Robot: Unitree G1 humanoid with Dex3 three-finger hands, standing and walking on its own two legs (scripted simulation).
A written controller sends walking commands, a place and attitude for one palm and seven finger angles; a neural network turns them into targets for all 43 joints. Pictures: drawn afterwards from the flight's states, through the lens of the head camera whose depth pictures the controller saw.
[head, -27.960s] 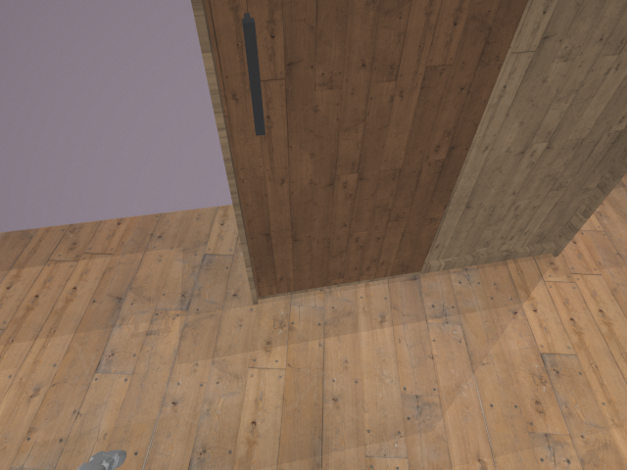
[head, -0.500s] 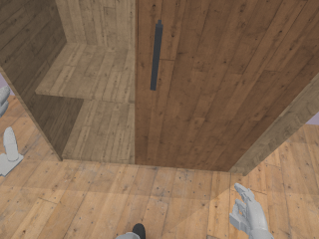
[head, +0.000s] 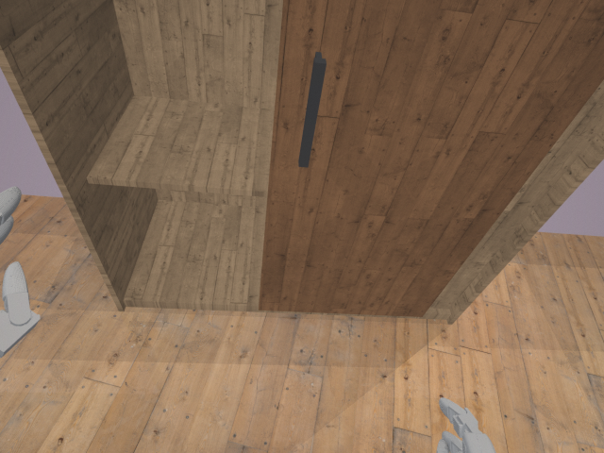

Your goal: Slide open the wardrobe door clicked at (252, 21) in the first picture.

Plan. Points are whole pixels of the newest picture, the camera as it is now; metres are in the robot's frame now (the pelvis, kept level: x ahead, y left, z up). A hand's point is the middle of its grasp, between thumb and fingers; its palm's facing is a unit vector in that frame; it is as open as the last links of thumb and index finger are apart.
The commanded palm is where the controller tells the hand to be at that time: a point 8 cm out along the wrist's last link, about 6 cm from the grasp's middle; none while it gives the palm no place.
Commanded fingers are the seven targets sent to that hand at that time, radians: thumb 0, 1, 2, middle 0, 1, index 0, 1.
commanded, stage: stop stepping back and stand still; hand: left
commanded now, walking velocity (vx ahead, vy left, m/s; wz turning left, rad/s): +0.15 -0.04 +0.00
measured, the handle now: (310, 113) +0.70 +0.04 +0.10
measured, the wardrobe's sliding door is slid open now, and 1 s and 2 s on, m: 0.48 0.48 0.48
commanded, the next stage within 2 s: let the arm hang, fingers relaxed in 1.72 s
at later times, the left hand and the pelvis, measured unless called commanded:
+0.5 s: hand out of the picture +0.18 +0.33 +0.14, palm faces +0.36 -0.77 -0.52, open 7.4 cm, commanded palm +0.12 +0.35 +0.16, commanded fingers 0.00 0.90 0.90 -0.20 -0.30 -0.20 -0.30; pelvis -0.03 +0.06 -0.01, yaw -3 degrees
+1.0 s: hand out of the picture +0.21 +0.34 +0.11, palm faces +0.39 -0.79 -0.48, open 7.4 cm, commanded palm +0.15 +0.36 +0.16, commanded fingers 0.00 0.90 0.90 -0.20 -0.30 -0.20 -0.30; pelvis +0.01 +0.06 -0.01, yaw -1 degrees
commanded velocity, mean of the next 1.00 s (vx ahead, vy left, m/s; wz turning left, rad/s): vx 0.06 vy -0.05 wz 0.00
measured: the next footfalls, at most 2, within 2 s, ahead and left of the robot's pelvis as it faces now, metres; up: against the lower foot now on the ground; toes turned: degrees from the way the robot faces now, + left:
right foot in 0.02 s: -0.05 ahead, -0.11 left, +0.00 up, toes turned -3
left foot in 0.14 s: +0.06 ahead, +0.10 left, +0.00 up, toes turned +2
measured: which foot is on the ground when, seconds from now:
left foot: down 0.00-0.00, up 0.02-0.12, down 0.14-1.00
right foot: up 0.00-0.00, down 0.02-0.16, up 0.18-0.46, down 0.48-1.00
